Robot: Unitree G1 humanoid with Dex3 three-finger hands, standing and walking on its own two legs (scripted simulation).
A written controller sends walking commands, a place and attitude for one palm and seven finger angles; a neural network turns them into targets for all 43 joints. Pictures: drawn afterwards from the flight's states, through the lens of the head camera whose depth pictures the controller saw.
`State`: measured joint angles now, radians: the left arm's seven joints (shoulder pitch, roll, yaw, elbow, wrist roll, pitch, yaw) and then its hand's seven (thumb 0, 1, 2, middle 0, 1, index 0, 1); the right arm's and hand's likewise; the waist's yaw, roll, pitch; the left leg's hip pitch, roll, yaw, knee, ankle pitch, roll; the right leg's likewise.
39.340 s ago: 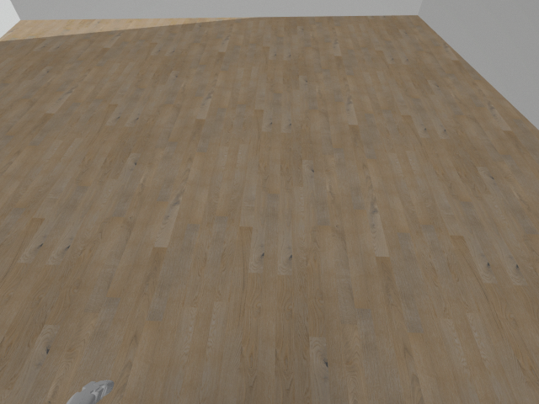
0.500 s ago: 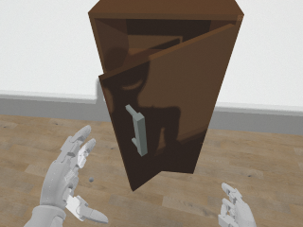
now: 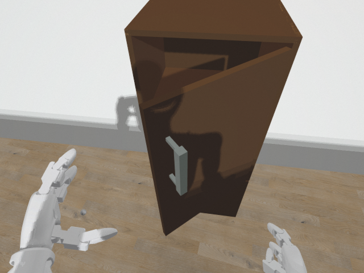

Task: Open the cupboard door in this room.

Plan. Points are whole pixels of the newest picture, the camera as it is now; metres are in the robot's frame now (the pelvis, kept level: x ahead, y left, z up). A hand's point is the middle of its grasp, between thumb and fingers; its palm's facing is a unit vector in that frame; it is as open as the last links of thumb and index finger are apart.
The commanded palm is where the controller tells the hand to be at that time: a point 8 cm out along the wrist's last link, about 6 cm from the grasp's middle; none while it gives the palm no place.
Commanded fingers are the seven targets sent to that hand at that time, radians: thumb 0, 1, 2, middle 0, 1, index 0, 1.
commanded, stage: draw the hand back to the body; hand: left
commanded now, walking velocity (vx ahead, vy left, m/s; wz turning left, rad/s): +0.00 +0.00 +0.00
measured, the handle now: (176, 167) +0.33 +0.06 +0.07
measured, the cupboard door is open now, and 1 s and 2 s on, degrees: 42 42 42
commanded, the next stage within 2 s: step back with the hand held close in 0.84 s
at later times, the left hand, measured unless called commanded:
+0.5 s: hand (47, 179) +0.21 +0.26 +0.17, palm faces +0.43 -0.80 -0.42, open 8.7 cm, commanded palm +0.16 +0.30 +0.18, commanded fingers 0.00 0.90 0.90 -0.20 -0.30 -0.20 -0.30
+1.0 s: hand (54, 183) +0.21 +0.24 +0.16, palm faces +0.42 -0.81 -0.40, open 7.4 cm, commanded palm +0.16 +0.28 +0.19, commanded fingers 0.00 0.90 0.90 -0.20 -0.30 -0.20 -0.30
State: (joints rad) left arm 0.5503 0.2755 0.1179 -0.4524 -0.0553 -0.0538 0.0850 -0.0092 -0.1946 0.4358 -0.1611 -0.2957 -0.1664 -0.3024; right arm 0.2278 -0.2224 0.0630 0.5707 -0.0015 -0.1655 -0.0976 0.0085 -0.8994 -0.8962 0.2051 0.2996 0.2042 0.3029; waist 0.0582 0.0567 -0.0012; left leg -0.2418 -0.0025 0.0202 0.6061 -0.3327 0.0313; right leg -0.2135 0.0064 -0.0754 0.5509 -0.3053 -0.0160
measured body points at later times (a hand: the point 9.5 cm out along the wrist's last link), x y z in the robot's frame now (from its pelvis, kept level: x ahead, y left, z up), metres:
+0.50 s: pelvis +0.02 +0.00 +0.01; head +0.01 -0.02 +0.46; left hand +0.18 +0.30 +0.19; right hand +0.21 -0.22 -0.07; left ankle +0.00 +0.09 -0.73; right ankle +0.00 -0.11 -0.73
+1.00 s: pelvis +0.01 -0.01 +0.01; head +0.00 -0.03 +0.46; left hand +0.18 +0.28 +0.19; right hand +0.20 -0.24 -0.07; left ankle +0.00 +0.09 -0.73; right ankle +0.00 -0.11 -0.73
